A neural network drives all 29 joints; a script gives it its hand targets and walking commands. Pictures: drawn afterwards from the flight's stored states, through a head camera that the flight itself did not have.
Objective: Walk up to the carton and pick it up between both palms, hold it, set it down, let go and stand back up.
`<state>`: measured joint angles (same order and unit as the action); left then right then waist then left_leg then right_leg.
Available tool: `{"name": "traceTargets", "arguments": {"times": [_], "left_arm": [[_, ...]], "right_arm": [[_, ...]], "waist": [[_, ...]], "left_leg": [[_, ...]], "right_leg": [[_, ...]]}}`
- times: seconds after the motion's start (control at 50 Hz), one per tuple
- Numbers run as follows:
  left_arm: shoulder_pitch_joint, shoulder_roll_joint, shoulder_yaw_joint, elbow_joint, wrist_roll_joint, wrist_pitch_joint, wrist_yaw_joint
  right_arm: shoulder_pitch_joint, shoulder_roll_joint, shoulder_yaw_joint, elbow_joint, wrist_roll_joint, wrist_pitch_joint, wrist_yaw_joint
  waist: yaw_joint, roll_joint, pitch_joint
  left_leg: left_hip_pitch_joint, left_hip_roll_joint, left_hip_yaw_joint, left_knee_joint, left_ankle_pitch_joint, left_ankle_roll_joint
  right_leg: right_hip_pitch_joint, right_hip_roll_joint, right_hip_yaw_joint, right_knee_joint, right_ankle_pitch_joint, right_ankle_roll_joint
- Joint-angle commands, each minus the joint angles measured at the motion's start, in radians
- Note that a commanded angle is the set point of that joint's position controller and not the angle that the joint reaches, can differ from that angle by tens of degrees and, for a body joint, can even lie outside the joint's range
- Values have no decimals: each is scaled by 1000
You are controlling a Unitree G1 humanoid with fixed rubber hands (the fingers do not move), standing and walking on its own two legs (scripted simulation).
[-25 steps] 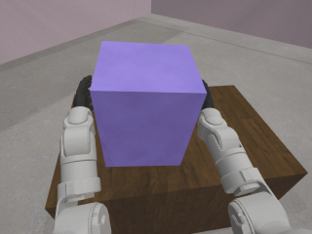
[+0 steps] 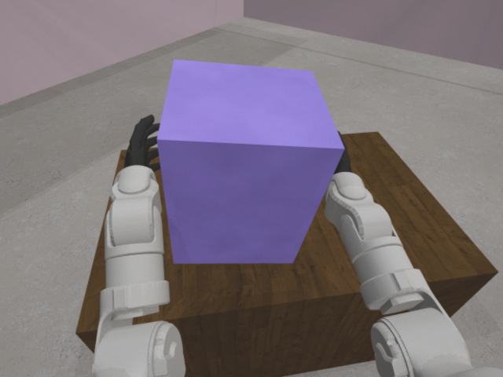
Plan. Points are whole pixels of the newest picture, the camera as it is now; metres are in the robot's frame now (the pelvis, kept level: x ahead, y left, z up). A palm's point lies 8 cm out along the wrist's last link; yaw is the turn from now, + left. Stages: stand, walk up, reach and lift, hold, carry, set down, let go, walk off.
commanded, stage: hold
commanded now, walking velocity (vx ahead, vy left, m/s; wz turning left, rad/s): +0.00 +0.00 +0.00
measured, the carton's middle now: (239, 171) +0.38 +0.01 +0.16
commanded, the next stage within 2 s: none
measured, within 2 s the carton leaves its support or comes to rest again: neither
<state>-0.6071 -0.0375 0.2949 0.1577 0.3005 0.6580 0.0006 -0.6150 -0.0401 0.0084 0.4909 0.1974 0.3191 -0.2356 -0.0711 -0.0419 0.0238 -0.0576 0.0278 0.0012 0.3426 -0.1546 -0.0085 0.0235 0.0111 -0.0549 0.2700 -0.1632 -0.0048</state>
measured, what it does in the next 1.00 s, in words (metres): stands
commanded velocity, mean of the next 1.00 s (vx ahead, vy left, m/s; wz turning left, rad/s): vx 0.00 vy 0.00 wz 0.00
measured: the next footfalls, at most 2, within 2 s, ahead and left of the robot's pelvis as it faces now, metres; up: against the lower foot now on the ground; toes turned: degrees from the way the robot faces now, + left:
none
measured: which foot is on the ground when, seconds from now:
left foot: down 0.00-1.00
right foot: down 0.00-1.00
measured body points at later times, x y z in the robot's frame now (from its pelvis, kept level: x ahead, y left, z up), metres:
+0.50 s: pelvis +0.00 +0.01 +0.00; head -0.04 +0.03 +0.45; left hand +0.38 +0.17 +0.18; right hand +0.37 -0.13 +0.17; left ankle +0.03 +0.12 -0.75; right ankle +0.00 -0.11 -0.75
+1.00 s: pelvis +0.00 +0.00 +0.00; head -0.04 +0.02 +0.45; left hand +0.38 +0.17 +0.18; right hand +0.37 -0.14 +0.17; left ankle +0.03 +0.12 -0.75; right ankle +0.00 -0.11 -0.75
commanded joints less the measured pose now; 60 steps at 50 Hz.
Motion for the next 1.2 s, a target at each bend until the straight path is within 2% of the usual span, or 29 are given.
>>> {"name": "traceTargets", "arguments": {"times": [0.0, 0.12, 0.2, 0.3, 0.36, 0.52, 0.68, 0.84, 1.04, 1.18], "left_arm": [[-589, -572, -485, -42, -131, -39, -165], [-634, -589, -533, -80, -168, -60, -173], [-650, -594, -553, -85, -181, -70, -165], [-641, -597, -541, -61, -165, -63, -154], [-634, -607, -539, -61, -159, -57, -147], [-618, -622, -563, -94, -164, -51, -127], [-587, -598, -539, -89, -144, -40, -142], [-604, -597, -563, -118, -168, -54, -153], [-619, -587, -536, -78, -160, -57, -152], [-635, -602, -535, -70, -160, -56, -150]], "right_arm": [[-859, 612, 372, -328, 57, -90, 96], [-867, 635, 383, -365, 70, -93, 83], [-852, 630, 375, -357, 65, -88, 84], [-845, 604, 346, -318, 50, -87, 99], [-860, 591, 341, -318, 53, -95, 107], [-884, 579, 365, -355, 75, -114, 113], [-846, 582, 364, -338, 68, -105, 106], [-851, 610, 393, -385, 79, -99, 92], [-848, 608, 372, -344, 56, -91, 98], [-875, 603, 358, -338, 57, -102, 104]], "waist": [[6, 32, -384], [-30, 56, -443], [-40, 70, -443], [-30, 83, -407], [-21, 94, -414], [-13, 103, -462], [-15, 75, -406], [-26, 72, -443], [-12, 60, -412], [-14, 75, -437]], "left_leg": [[151, -73, 15, -19, 186, 10], [162, -80, 7, 4, 225, -6], [168, -74, 0, 4, 215, -16], [178, -58, -3, -12, 184, -21], [197, -50, -5, -7, 207, -27], [251, -46, -8, 28, 313, -38], [209, -56, 2, 10, 281, -26], [196, -69, -1, 21, 289, -25], [170, -63, 2, -9, 197, -9], [193, -59, 2, 0, 220, -15]], "right_leg": [[37, 29, -3, -32, 225, 65], [47, 26, -8, -17, 297, 74], [14, 31, -17, -18, 254, 69], [-36, 39, -30, -31, 144, 51], [-49, 46, -35, -34, 117, 42], [-51, 59, -38, -30, 157, 36], [-4, 48, -25, -31, 192, 45], [28, 41, -19, -18, 275, 59], [-6, 38, -20, -28, 182, 55], [-18, 42, -24, -30, 166, 49]]}}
